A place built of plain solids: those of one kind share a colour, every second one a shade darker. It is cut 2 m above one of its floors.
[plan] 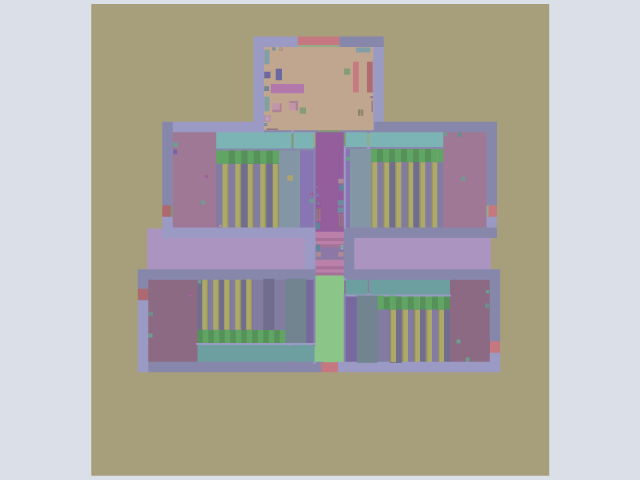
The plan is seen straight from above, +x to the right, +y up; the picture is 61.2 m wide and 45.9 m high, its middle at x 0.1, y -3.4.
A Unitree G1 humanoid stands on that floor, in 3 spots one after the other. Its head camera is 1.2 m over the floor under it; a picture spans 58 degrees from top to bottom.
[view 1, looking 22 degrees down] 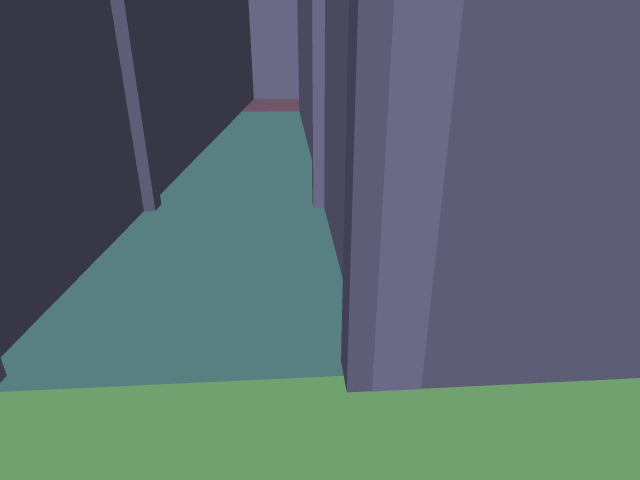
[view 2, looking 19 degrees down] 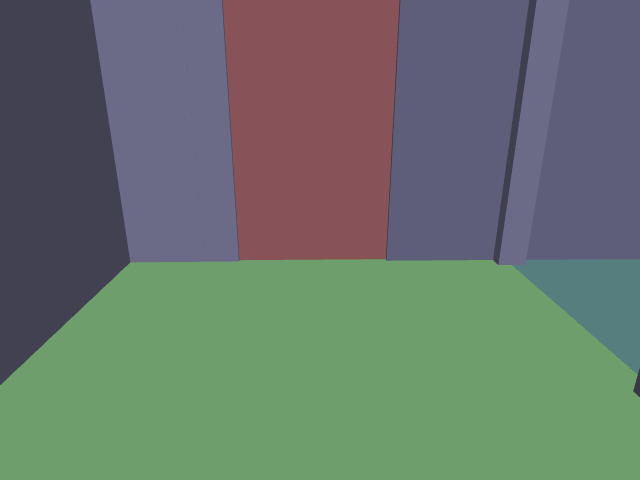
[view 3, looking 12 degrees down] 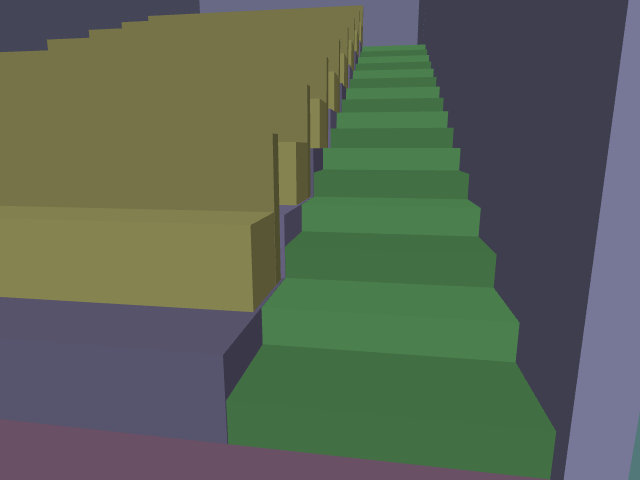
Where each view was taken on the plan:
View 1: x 1.02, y -13.75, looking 176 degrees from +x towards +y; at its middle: floor_screen_passage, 3.21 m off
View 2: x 1.02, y -12.05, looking -91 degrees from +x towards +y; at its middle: door_leaf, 3.21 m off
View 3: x -13.12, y -12.62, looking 9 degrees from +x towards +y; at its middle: step_screen_aisle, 2.89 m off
